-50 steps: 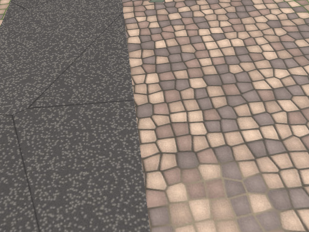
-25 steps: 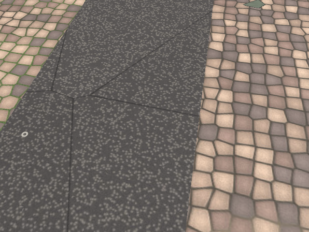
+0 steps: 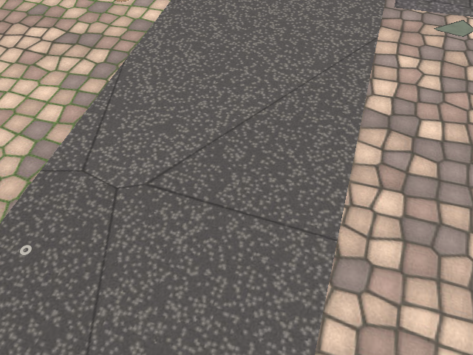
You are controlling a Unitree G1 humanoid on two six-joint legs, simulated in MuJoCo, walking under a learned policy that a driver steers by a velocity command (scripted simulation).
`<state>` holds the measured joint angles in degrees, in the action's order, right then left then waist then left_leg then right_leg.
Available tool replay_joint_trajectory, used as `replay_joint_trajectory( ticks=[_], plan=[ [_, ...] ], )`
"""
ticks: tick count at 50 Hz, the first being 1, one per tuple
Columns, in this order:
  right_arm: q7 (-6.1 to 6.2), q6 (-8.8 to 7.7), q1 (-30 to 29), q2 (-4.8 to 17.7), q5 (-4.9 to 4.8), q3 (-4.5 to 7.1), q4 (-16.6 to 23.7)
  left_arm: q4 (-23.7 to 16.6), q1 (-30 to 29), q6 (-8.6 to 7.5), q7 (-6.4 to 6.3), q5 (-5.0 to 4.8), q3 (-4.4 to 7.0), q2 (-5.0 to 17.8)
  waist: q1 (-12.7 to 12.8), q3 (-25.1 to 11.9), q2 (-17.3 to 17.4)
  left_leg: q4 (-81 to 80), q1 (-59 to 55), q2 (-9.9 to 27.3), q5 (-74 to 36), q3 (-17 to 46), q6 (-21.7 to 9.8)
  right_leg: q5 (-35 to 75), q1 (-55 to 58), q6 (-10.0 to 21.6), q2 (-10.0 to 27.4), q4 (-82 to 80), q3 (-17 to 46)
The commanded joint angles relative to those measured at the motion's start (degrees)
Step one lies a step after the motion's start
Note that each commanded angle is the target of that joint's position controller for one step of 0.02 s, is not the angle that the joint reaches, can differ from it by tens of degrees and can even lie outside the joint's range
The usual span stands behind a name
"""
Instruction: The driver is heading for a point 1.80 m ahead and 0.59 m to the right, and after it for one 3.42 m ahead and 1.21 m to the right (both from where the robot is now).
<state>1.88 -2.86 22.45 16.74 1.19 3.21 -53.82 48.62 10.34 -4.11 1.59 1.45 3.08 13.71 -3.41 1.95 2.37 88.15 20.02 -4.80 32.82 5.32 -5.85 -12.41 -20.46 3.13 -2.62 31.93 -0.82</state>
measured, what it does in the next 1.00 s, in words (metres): walks ahead, turning right: left foot, then right foot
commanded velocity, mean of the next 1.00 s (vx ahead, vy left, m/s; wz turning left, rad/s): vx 0.37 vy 0.00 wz -0.46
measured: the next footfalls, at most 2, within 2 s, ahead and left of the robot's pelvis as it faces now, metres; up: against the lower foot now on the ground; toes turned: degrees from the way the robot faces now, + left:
left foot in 0.34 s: +0.35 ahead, +0.07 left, +0.00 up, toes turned -11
right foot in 0.84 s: +0.51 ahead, -0.20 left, +0.00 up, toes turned -30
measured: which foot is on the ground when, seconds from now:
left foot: up 0.00-0.32, down 0.34-0.82, up 0.84-1.00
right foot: down 0.00-0.36, up 0.38-0.82, down 0.84-1.00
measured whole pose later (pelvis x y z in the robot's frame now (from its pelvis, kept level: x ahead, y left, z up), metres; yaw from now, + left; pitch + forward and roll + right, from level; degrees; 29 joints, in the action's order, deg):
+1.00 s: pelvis +0.41 -0.08 +0.00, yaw -32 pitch +0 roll +1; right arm 2.0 1.3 11.5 13.9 1.3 2.5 -47.4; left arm 44.8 6.9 1.4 -0.2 0.5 2.8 14.1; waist -0.5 7.4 0.8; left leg 71.3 29.9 2.1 26.6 -0.1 1.4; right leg -4.2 -23.5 6.6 -5.2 27.5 -1.1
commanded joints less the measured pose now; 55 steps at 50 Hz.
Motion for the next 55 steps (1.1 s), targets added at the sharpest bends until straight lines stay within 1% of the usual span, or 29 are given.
replay_joint_trajectory(
  ticks=[1, 3, 5, 7, 10, 12, 14, 16, 17, 18, 19, 20, 21, 22, 24, 27, 32, 36, 39, 41, 42, 43, 44, 45, 46, 47, 48, 52, 55],
  plan=[
    [-1.93, -1.6, -8.6, 5.4, 2.54, 0.44, 7.0, -1.0, 8.8, -0.21, -1.43, 0.26, 1.72, 7.9, 5.9, -0.8, -4.5, -1.6, 28.5, 8.0, -14.3, -1.2, 1.4, 2.8, 18.3, 13.5, 22.5, -16.3, 33.5],
    [-3.22, -0.36, -10.8, 2.2, 2.27, -0.4, 8.0, 2.7, 11.0, -1.51, -1.42, -0.77, 1.09, 6.7, 2.3, 3.1, -5.4, -19.1, 19.9, 9.6, -17.4, -2.0, 4.1, 16.5, 7.3, 10.3, 15.3, -19.0, 23.6],
    [-3.73, -0.2, -10.9, 0.4, 2.1, -1.45, 8.1, 3.7, 12.1, -1.68, -1.36, -0.87, 1.35, 7.2, 2.0, 0.2, -8.6, -29.4, 14.2, 7.9, -21.7, -4.6, 5.8, 29.4, 7.3, 10.4, 11.4, -18.9, 17.8],
    [-4.0, -0.46, -14.0, -0.6, 1.14, -2.32, 9.0, 3.7, 11.5, -1.11, -1.11, -1.48, 1.26, 6.5, 2.1, -1.1, -9.0, -40.4, 9.4, 6.8, -26.0, -5.8, 6.4, 31.5, 6.7, 9.6, 9.3, -19.0, 13.8],
    [-3.61, -0.59, -21.5, -0.3, 0.58, -2.66, 10.8, 4.3, 14.7, -0.34, -0.82, -1.95, 1.29, 6.0, 4.8, -1.0, -7.6, -48.9, 6.0, 5.1, -32.4, -6.8, 6.4, 29.4, 8.6, 7.7, 8.9, -18.9, 14.4],
    [-3.17, -0.68, -24.6, 0.3, 0.42, -2.58, 12.0, 4.7, 16.9, 0.24, -1.09, -1.57, 1.46, 6.6, 6.0, -0.6, -6.6, -51.6, 6.4, 4.9, -31.6, -5.9, 6.1, 27.6, 12.2, 7.3, 10.3, -17.1, 17.0],
    [-2.92, -1.17, -24.4, 1.1, 0.2, -2.26, 12.3, 4.6, 17.2, 0.76, -1.6, -1.04, 1.79, 7.6, 5.4, -0.2, -6.3, -55.4, 3.9, 4.6, -28.3, -4.7, 5.5, 25.5, 14.0, 6.8, 11.3, -14.5, 19.6],
    [-2.42, -2.07, -17.4, 2.6, 0.33, -1.43, 10.3, 4.1, 15.9, 0.9, -1.67, -0.75, 2.17, 8.6, 2.0, -2.4, -5.1, -61.4, -7.5, 3.1, -25.1, -5.0, 4.1, 26.7, 12.2, 5.5, 9.4, -6.8, 19.6],
    [-1.75, -2.97, -10.4, 5.4, 1.13, -0.4, 8.8, 3.5, 15.7, 0.54, -1.34, -0.94, 1.88, 7.3, -0.9, -6.8, -1.6, -63.2, -18.8, 7.7, -23.4, -0.1, 2.0, 23.0, 7.5, 4.2, 5.7, 3.9, 17.1],
    [-0.75, -3.21, -0.9, 10.3, 2.04, 0.73, 8.4, 1.0, 15.4, -0.07, -1.34, -1.28, 1.26, 4.4, -4.0, -15.6, 5.4, -64.4, -31.2, 21.9, -16.0, 12.9, -0.9, 5.4, 0.3, 3.2, 2.0, 18.9, 11.2],
    [-0.68, -1.87, -2.4, 12.8, 1.69, 1.69, 8.3, 0.2, 21.2, 0.56, -1.53, -2.66, 1.11, 2.6, -0.4, -18.0, 15.0, -71.3, -36.5, 31.5, -8.3, 34.2, -7.0, -21.4, -14.1, 2.4, -4.0, 30.5, 5.2],
    [-0.75, -1.1, -5.4, 7.4, 0.88, 1.02, 8.9, 1.8, 18.7, 1.78, -1.87, -0.75, 1.93, 7.1, 0.5, -10.1, 4.6, -72.0, -29.6, 29.3, -1.3, 32.4, -6.8, -18.0, -18.8, 2.5, 1.0, 35.8, 5.4],
    [-0.98, -1.17, -8.9, 3.4, 0.53, 0.04, 9.6, 1.4, 14.9, 1.97, -1.11, -0.06, 1.99, 6.3, 1.1, -4.0, 0.8, -73.7, -22.9, 25.9, -4.2, 24.6, -5.4, -12.5, -18.5, 2.3, 2.7, 35.6, 5.7],
    [-1.21, -1.45, -10.7, 1.8, 0.64, -0.32, 9.5, 1.0, 13.1, 2.16, -0.61, 0.08, 1.79, 4.6, 2.4, -0.9, 0.6, -75.6, -17.9, 23.6, -12.4, 17.8, -4.5, -9.3, -17.0, 1.6, 4.3, 34.2, 5.3],
    [-1.03, -2.33, -10.2, 1.0, 0.4, -0.42, 8.4, 0.9, 12.1, 3.34, 0.14, 0.9, 1.88, 4.0, 3.9, 0.5, 3.3, -77.1, -13.6, 20.2, -23.4, 8.3, -3.0, -7.0, -14.6, 0.5, 5.9, 32.8, 4.2],
    [-1.14, -3.72, -7.4, 1.8, -0.48, 0.07, 6.8, -0.9, 8.0, 4.23, 0.88, 0.73, 1.85, 3.5, 4.5, -0.7, 2.7, -78.5, -14.3, 19.8, -33.8, 1.6, -3.3, -2.3, -16.1, -0.5, 6.4, 32.0, 3.7],
    [-1.23, -3.58, -4.3, 2.3, -0.25, 0.44, 4.9, -4.8, -2.0, 4.42, 1.9, 0.48, 0.95, 2.8, 3.4, 1.0, 2.2, -79.4, -15.6, 18.3, -39.0, -7.8, -2.8, 7.7, -19.7, -1.8, 7.0, 22.4, 1.6],
    [-0.9, -3.14, -3.2, 3.8, -0.61, 0.62, 3.8, -6.5, -6.8, 3.58, 2.54, 0.75, -0.36, 1.3, 2.7, 2.2, 2.4, -72.8, -13.7, 16.5, -59.5, -16.1, -0.7, 12.6, -9.4, -0.8, 3.5, 6.9, -5.2],
    [0.03, -1.93, -2.3, 6.2, -1.04, 1.44, 3.2, -5.8, -1.8, 3.17, 2.33, 1.39, 0.29, 3.9, 4.2, -1.5, 4.9, -61.8, -17.8, 17.4, -69.0, -16.8, 0.5, 6.8, -2.3, 1.5, 0.2, 2.6, -6.6],
    [0.37, -0.8, -3.3, 6.9, -1.67, 1.75, 3.8, -2.6, 9.0, 1.84, 1.38, 2.39, 1.64, 6.7, 8.9, -7.8, 1.8, -42.4, -15.8, 15.5, -59.8, -17.8, 2.5, 13.4, 10.3, 4.1, -1.9, -7.4, -5.1],
    [0.05, -0.61, 0.0, 5.2, -1.52, 1.4, 5.0, -2.3, 11.6, 1.03, 0.36, 2.52, 2.8, 11.5, 9.0, -12.6, -6.5, -26.2, -3.6, 12.0, -29.4, -18.2, 5.0, 41.7, 23.6, 6.7, 8.7, -5.7, 5.5],
    [-0.2, 0.34, 7.4, 0.0, -2.38, 0.18, 6.9, -4.0, 11.0, 1.75, -0.09, 0.85, 4.28, 18.1, 4.6, -22.0, -15.1, -5.7, 13.0, 3.0, 11.8, -13.5, 7.4, 82.9, 39.4, 19.1, 28.0, 2.1, 27.3],
    [-0.15, 1.3, 3.2, 3.6, -0.67, 0.7, 6.6, -5.2, 12.7, 3.18, -0.97, -2.16, 4.42, 16.3, 8.9, -27.0, -5.7, -4.8, 12.8, 5.0, 5.1, -4.7, 7.8, 76.2, 35.3, 20.6, 26.5, -2.5, 26.0],
    [-0.08, 1.93, -0.4, 2.9, -1.0, 0.53, 7.4, -5.9, 6.5, 4.1, -1.64, -2.23, 3.63, 13.5, 6.7, -18.8, -5.2, -6.2, 13.8, 6.8, 0.2, -3.9, 7.7, 61.3, 26.8, 19.1, 23.3, -5.5, 21.6],
    [0.12, 2.37, -3.2, 2.7, -0.52, 0.44, 7.4, -6.6, 1.8, 4.9, -2.01, -1.85, 2.4, 9.4, 5.1, -12.0, -3.1, -10.6, 13.8, 8.3, -3.7, -3.7, 7.5, 50.0, 18.6, 16.0, 19.4, -8.6, 18.0],
    [0.35, 3.14, -4.4, 3.3, 0.23, 0.61, 7.8, -6.8, -0.4, 5.33, -2.42, -1.63, 1.63, 7.3, 3.7, -8.3, -4.1, -13.9, 12.6, 8.7, -6.4, -3.5, 7.4, 44.6, 13.4, 13.4, 16.2, -10.2, 15.9],
    [0.4, 4.39, -2.7, 3.2, 0.81, 0.68, 7.3, -6.9, -1.5, 5.63, -2.62, -1.37, 1.18, 6.3, 2.6, -7.5, -5.3, -15.3, 9.5, 8.1, -7.7, -3.9, 7.4, 42.4, 8.9, 12.3, 14.6, -11.3, 13.8],
    [0.51, 7.16, -1.8, 1.8, -0.05, 0.79, 7.2, -6.7, -1.9, 5.32, -2.06, -0.15, 1.36, 8.4, 1.8, -10.0, -5.5, -16.3, 5.7, 5.2, -9.0, -4.0, 7.0, 37.6, 4.3, 11.0, 13.8, -12.7, 12.8],
    [-0.46, 7.53, -1.2, 1.6, 0.69, 0.84, 6.2, -6.2, -3.3, 5.44, -2.35, 0.18, 0.21, 5.7, 1.5, -9.8, -9.9, -24.6, 3.6, 6.3, -12.5, -4.6, 7.1, -6.0, 1.3, 8.8, 11.2, -20.6, 13.7]
  ],
)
